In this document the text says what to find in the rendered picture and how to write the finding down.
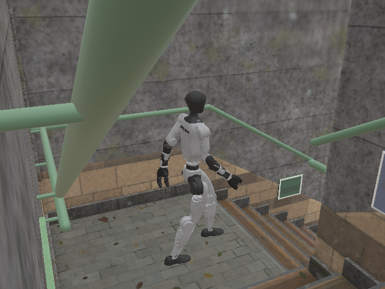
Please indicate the robot right forearm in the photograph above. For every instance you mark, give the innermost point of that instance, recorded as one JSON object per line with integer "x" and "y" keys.
{"x": 211, "y": 162}

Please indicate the robot right upper arm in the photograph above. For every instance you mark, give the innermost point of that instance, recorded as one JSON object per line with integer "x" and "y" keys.
{"x": 203, "y": 133}

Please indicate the robot left hand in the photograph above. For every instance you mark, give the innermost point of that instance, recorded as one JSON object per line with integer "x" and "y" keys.
{"x": 162, "y": 172}

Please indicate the robot right hand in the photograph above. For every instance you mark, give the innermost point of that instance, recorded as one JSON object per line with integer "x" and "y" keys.
{"x": 233, "y": 182}

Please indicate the robot left foot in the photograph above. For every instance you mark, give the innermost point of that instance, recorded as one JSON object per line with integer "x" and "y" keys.
{"x": 215, "y": 232}

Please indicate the humanoid robot torso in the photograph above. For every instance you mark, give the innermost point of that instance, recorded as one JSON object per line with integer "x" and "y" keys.
{"x": 190, "y": 150}

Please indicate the robot left upper arm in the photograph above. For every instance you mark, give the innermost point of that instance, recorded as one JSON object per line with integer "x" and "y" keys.
{"x": 170, "y": 139}

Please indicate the robot left forearm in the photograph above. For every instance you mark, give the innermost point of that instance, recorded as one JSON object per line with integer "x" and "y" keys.
{"x": 165, "y": 156}

